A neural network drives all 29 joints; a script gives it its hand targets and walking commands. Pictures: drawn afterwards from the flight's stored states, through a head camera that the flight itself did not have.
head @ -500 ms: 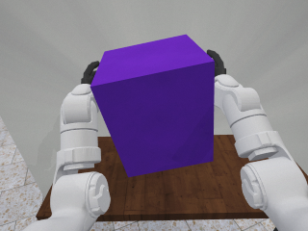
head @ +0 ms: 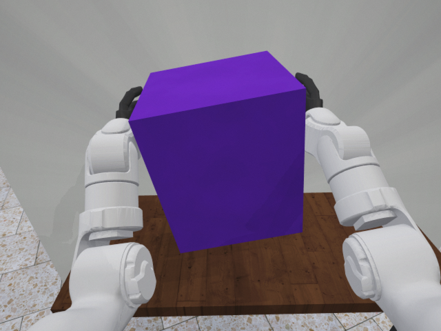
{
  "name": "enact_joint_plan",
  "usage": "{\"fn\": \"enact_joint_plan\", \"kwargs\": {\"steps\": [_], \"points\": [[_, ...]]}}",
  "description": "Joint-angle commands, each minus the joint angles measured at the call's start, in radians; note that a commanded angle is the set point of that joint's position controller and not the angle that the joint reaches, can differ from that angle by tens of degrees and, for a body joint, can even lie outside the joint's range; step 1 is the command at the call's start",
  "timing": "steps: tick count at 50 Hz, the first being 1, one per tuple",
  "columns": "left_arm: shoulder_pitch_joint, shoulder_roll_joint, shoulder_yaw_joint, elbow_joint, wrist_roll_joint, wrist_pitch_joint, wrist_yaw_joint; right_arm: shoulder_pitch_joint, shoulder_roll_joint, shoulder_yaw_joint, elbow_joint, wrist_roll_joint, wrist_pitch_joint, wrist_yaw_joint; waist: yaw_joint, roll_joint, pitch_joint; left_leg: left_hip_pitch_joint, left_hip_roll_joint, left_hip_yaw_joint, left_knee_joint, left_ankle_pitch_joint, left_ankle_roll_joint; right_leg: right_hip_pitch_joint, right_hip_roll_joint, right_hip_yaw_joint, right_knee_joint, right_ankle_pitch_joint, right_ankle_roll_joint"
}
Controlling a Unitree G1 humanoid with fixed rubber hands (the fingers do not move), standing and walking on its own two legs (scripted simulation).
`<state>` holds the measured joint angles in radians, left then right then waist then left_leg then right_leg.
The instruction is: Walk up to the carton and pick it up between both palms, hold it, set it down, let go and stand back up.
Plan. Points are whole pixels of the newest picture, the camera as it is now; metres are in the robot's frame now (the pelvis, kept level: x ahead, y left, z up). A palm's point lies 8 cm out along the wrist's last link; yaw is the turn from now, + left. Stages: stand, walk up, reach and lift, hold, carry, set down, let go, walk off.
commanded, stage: hold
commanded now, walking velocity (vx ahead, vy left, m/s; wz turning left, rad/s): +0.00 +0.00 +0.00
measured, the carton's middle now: (224, 150) +0.36 +0.00 +0.25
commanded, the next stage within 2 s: none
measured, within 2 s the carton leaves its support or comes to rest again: neither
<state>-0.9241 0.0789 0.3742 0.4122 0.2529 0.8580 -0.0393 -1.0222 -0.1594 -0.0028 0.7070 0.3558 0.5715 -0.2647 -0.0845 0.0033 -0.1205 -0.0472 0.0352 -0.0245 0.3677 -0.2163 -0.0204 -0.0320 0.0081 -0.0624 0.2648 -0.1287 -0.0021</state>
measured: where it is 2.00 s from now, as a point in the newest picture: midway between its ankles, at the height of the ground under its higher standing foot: outside the picture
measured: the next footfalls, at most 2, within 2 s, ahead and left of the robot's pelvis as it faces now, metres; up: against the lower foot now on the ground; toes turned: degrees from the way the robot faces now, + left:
none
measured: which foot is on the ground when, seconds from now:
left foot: down 0.00-1.00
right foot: down 0.00-1.00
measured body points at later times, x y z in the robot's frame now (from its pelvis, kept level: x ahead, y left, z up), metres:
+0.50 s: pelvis +0.00 +0.00 +0.00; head -0.09 +0.01 +0.44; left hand +0.39 +0.16 +0.29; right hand +0.38 -0.15 +0.30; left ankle +0.00 +0.13 -0.75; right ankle +0.02 -0.12 -0.75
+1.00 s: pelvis +0.00 +0.00 +0.00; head -0.09 +0.02 +0.44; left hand +0.38 +0.16 +0.29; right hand +0.38 -0.15 +0.30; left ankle +0.00 +0.13 -0.75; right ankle +0.02 -0.12 -0.75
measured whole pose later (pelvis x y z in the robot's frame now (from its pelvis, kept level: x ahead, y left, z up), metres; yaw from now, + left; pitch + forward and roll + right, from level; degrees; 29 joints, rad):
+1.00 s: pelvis +0.00 +0.00 +0.00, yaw +0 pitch -6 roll -1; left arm -0.90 0.08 0.36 0.37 0.25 0.86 -0.03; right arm -1.01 -0.17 0.01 0.68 0.37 0.58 -0.27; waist -0.09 0.00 -0.12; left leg -0.05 0.03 -0.02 0.38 -0.22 -0.02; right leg -0.03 0.01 -0.06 0.26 -0.13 0.00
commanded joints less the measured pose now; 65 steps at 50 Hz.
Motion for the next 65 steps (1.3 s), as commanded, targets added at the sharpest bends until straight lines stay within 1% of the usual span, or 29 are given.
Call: {"fn": "enact_joint_plan", "kwargs": {"steps": [1,3,5,9,10,14,15,16,19,20,21,24,29,31,32,36,39,41,44,46,48,49,53,54,55,57,59,63,65], "points": [[-0.704,-0.628,-0.399,-0.124,-0.155,-0.075,-0.122,-0.801,0.692,0.251,-0.314,0.155,-0.028,0.111,0.000,0.037,-0.301,-0.075,-0.078,0.020,-0.051,0.254,-0.030,0.203,0.076,0.041,0.013,0.163,0.025],[-0.706,-0.640,-0.414,-0.125,-0.168,-0.076,-0.116,-0.814,0.688,0.257,-0.335,0.165,-0.030,0.109,-0.005,0.048,-0.316,-0.070,-0.081,0.017,-0.042,0.263,-0.033,0.199,0.076,0.042,0.013,0.169,0.025],[-0.700,-0.641,-0.411,-0.106,-0.162,-0.074,-0.113,-0.793,0.674,0.244,-0.301,0.158,-0.024,0.110,-0.013,0.054,-0.284,-0.074,-0.076,0.017,-0.049,0.250,-0.037,0.181,0.077,0.043,0.009,0.147,0.021],[-0.682,-0.625,-0.388,-0.107,-0.145,-0.070,-0.119,-0.760,0.667,0.238,-0.263,0.146,-0.019,0.115,-0.004,0.046,-0.264,-0.091,-0.075,0.021,-0.065,0.215,-0.031,0.195,0.072,0.047,0.005,0.121,0.018],[-0.681,-0.621,-0.384,-0.096,-0.139,-0.067,-0.121,-0.757,0.657,0.228,-0.247,0.141,-0.017,0.116,-0.008,0.047,-0.248,-0.094,-0.072,0.019,-0.070,0.209,-0.034,0.189,0.073,0.045,0.003,0.116,0.016],[-0.684,-0.623,-0.388,-0.099,-0.145,-0.066,-0.125,-0.787,0.665,0.236,-0.277,0.151,-0.023,0.113,-0.003,0.042,-0.259,-0.084,-0.074,0.017,-0.056,0.245,-0.034,0.198,0.074,0.043,0.006,0.149,0.019],[-0.683,-0.616,-0.382,-0.104,-0.144,-0.068,-0.124,-0.790,0.676,0.248,-0.290,0.154,-0.024,0.112,0.004,0.026,-0.272,-0.077,-0.079,0.020,-0.051,0.250,-0.029,0.204,0.072,0.044,0.006,0.162,0.026],[-0.700,-0.616,-0.392,-0.123,-0.152,-0.073,-0.123,-0.783,0.682,0.246,-0.291,0.155,-0.023,0.111,-0.005,0.026,-0.283,-0.076,-0.080,0.020,-0.052,0.245,-0.031,0.204,0.073,0.043,0.009,0.166,0.028],[-0.722,-0.627,-0.400,-0.129,-0.161,-0.080,-0.116,-0.790,0.694,0.245,-0.290,0.150,-0.026,0.117,-0.002,0.035,-0.289,-0.086,-0.078,0.020,-0.056,0.233,-0.029,0.191,0.074,0.041,0.011,0.141,0.026],[-0.709,-0.627,-0.395,-0.100,-0.154,-0.077,-0.115,-0.806,0.688,0.241,-0.292,0.148,-0.029,0.119,0.004,0.037,-0.271,-0.094,-0.079,0.021,-0.057,0.227,-0.027,0.185,0.075,0.041,0.007,0.130,0.023],[-0.713,-0.634,-0.404,-0.114,-0.160,-0.080,-0.114,-0.801,0.687,0.241,-0.296,0.149,-0.030,0.119,-0.002,0.042,-0.286,-0.089,-0.077,0.019,-0.056,0.227,-0.030,0.188,0.074,0.042,0.009,0.131,0.022],[-0.692,-0.622,-0.389,-0.099,-0.154,-0.077,-0.111,-0.806,0.694,0.255,-0.311,0.154,-0.031,0.116,0.012,0.023,-0.296,-0.080,-0.081,0.020,-0.050,0.237,-0.021,0.197,0.073,0.046,0.008,0.157,0.026],[-0.678,-0.616,-0.390,-0.102,-0.155,-0.072,-0.120,-0.778,0.680,0.253,-0.301,0.156,-0.023,0.106,-0.005,0.022,-0.288,-0.071,-0.082,0.019,-0.048,0.243,-0.024,0.203,0.071,0.046,0.008,0.177,0.030],[-0.684,-0.610,-0.392,-0.117,-0.160,-0.074,-0.122,-0.790,0.694,0.265,-0.330,0.159,-0.024,0.102,-0.001,0.012,-0.303,-0.069,-0.088,0.021,-0.045,0.239,-0.020,0.207,0.069,0.047,0.009,0.193,0.038],[-0.686,-0.604,-0.389,-0.121,-0.156,-0.074,-0.121,-0.775,0.694,0.265,-0.313,0.162,-0.018,0.100,-0.004,0.011,-0.290,-0.064,-0.087,0.019,-0.045,0.246,-0.020,0.208,0.070,0.048,0.010,0.202,0.038],[-0.660,-0.610,-0.389,-0.116,-0.146,-0.062,-0.130,-0.770,0.681,0.262,-0.325,0.164,-0.015,0.094,-0.006,0.025,-0.275,-0.069,-0.086,0.019,-0.043,0.259,-0.026,0.216,0.070,0.046,0.009,0.213,0.034],[-0.683,-0.622,-0.402,-0.121,-0.146,-0.060,-0.133,-0.764,0.668,0.243,-0.297,0.154,-0.012,0.099,-0.018,0.051,-0.247,-0.083,-0.081,0.020,-0.055,0.232,-0.036,0.194,0.069,0.046,0.005,0.158,0.026],[-0.693,-0.633,-0.417,-0.135,-0.159,-0.065,-0.131,-0.781,0.675,0.243,-0.319,0.155,-0.018,0.103,-0.019,0.057,-0.272,-0.085,-0.079,0.020,-0.053,0.238,-0.038,0.194,0.071,0.045,0.009,0.158,0.025],[-0.692,-0.633,-0.419,-0.139,-0.161,-0.069,-0.120,-0.792,0.686,0.259,-0.333,0.161,-0.020,0.107,-0.008,0.046,-0.292,-0.070,-0.080,0.016,-0.044,0.261,-0.036,0.196,0.074,0.042,0.013,0.179,0.028],[-0.684,-0.636,-0.422,-0.151,-0.161,-0.068,-0.115,-0.780,0.680,0.266,-0.333,0.170,-0.019,0.106,-0.008,0.058,-0.300,-0.057,-0.079,0.013,-0.036,0.290,-0.042,0.201,0.076,0.043,0.018,0.202,0.026],[-0.687,-0.640,-0.415,-0.130,-0.155,-0.066,-0.116,-0.786,0.673,0.253,-0.321,0.163,-0.019,0.109,-0.007,0.061,-0.281,-0.078,-0.078,0.016,-0.047,0.256,-0.040,0.187,0.077,0.040,0.013,0.154,0.022],[-0.689,-0.639,-0.410,-0.127,-0.148,-0.067,-0.115,-0.769,0.665,0.242,-0.287,0.157,-0.015,0.113,-0.009,0.067,-0.259,-0.083,-0.073,0.014,-0.057,0.245,-0.043,0.181,0.078,0.040,0.013,0.132,0.017],[-0.686,-0.630,-0.392,-0.093,-0.146,-0.068,-0.117,-0.786,0.668,0.235,-0.274,0.141,-0.019,0.121,0.003,0.036,-0.264,-0.108,-0.072,0.018,-0.075,0.176,-0.025,0.184,0.073,0.044,0.005,0.091,0.017],[-0.691,-0.625,-0.388,-0.086,-0.145,-0.070,-0.117,-0.787,0.670,0.226,-0.262,0.136,-0.019,0.123,0.001,0.030,-0.255,-0.111,-0.071,0.018,-0.078,0.170,-0.023,0.179,0.075,0.043,0.004,0.087,0.016],[-0.701,-0.622,-0.383,-0.094,-0.147,-0.075,-0.116,-0.799,0.682,0.235,-0.272,0.139,-0.023,0.124,0.011,0.022,-0.273,-0.110,-0.074,0.020,-0.075,0.173,-0.019,0.181,0.073,0.043,0.006,0.092,0.020],[-0.720,-0.620,-0.382,-0.095,-0.151,-0.080,-0.111,-0.798,0.684,0.232,-0.256,0.141,-0.022,0.126,0.007,0.031,-0.271,-0.102,-0.074,0.020,-0.068,0.191,-0.023,0.175,0.074,0.045,0.006,0.101,0.019],[-0.711,-0.627,-0.390,-0.089,-0.156,-0.080,-0.110,-0.811,0.690,0.238,-0.281,0.143,-0.029,0.123,0.007,0.028,-0.288,-0.091,-0.077,0.021,-0.060,0.204,-0.022,0.175,0.073,0.047,0.006,0.122,0.022],[-0.708,-0.620,-0.374,-0.071,-0.155,-0.083,-0.113,-0.814,0.699,0.239,-0.281,0.142,-0.028,0.117,0.010,0.007,-0.291,-0.098,-0.082,0.022,-0.059,0.195,-0.014,0.188,0.072,0.047,0.003,0.125,0.028],[-0.700,-0.621,-0.374,-0.061,-0.148,-0.079,-0.115,-0.808,0.688,0.235,-0.272,0.141,-0.026,0.115,0.006,0.023,-0.276,-0.099,-0.082,0.023,-0.062,0.188,-0.016,0.180,0.070,0.048,0.002,0.119,0.025]]}}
